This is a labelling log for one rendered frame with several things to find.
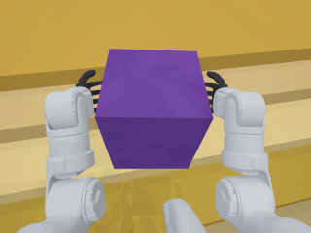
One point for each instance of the left robot forearm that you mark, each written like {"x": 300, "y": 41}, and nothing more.
{"x": 66, "y": 118}

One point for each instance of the right robot forearm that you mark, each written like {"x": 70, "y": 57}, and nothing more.
{"x": 243, "y": 113}

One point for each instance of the carton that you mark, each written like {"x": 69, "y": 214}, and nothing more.
{"x": 153, "y": 109}

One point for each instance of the robot right hand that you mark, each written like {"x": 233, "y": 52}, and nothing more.
{"x": 220, "y": 84}

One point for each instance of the robot left hand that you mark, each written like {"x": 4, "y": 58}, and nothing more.
{"x": 82, "y": 83}

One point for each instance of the robot right thigh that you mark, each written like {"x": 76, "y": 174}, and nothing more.
{"x": 181, "y": 216}

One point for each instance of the left robot upper arm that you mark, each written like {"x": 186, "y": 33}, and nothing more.
{"x": 72, "y": 206}

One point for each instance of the right robot upper arm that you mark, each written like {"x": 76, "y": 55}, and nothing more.
{"x": 248, "y": 204}

